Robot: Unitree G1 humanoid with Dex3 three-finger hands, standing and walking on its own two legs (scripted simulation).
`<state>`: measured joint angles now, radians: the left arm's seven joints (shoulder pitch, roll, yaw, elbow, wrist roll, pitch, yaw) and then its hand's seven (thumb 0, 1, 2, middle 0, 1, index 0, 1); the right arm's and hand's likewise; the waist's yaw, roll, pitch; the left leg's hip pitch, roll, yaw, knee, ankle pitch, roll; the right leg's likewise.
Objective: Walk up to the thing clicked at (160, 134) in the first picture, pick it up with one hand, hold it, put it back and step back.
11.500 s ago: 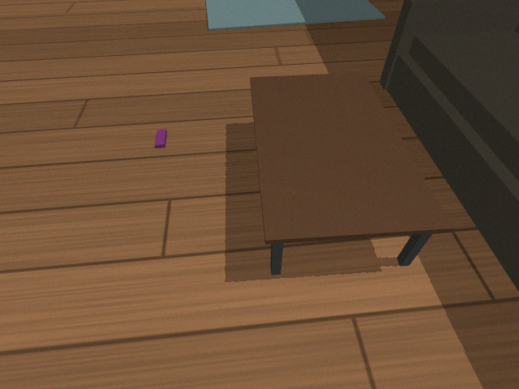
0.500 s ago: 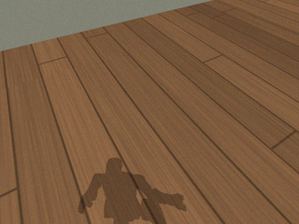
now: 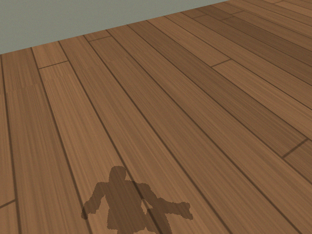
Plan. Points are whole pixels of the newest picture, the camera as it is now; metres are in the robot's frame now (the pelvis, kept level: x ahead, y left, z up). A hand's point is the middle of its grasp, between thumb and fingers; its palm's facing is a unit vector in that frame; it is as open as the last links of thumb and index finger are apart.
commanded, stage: stand
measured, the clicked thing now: out of the picture +0.16 -1.08 -0.77
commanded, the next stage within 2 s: walk up in 1.22 s
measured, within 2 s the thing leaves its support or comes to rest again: neither
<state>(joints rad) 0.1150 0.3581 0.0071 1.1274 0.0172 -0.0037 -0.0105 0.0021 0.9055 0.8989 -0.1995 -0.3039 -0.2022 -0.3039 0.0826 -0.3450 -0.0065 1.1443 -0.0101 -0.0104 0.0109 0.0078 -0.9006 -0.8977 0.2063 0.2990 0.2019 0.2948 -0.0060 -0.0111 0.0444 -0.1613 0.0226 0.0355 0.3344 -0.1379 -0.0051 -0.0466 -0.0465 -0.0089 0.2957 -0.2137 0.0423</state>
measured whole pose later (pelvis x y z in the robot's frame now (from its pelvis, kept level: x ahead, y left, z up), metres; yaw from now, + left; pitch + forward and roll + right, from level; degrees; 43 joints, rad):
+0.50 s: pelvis +0.00 +0.00 +0.00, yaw +0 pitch -2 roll +0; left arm 0.13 0.36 0.00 1.12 0.02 0.00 -0.01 0.00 0.91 0.90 -0.20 -0.30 -0.20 -0.30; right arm 0.08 -0.34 0.00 1.14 -0.01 -0.01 0.01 0.01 -0.90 -0.90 0.21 0.30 0.20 0.29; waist 0.00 -0.01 0.04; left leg -0.15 0.02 0.03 0.34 -0.15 -0.01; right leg -0.03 -0.05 -0.01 0.29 -0.22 0.04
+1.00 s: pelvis +0.00 +0.00 +0.00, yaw +0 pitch -2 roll +0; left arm 0.14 0.36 0.00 1.12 0.02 0.00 -0.01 0.00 0.91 0.90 -0.20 -0.30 -0.20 -0.30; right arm 0.11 -0.35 -0.01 1.14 -0.01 -0.01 0.01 0.01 -0.90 -0.90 0.21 0.30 0.20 0.29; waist 0.00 -0.01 0.05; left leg -0.16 0.02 0.03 0.34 -0.14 0.00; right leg -0.04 -0.05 -0.01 0.30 -0.22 0.05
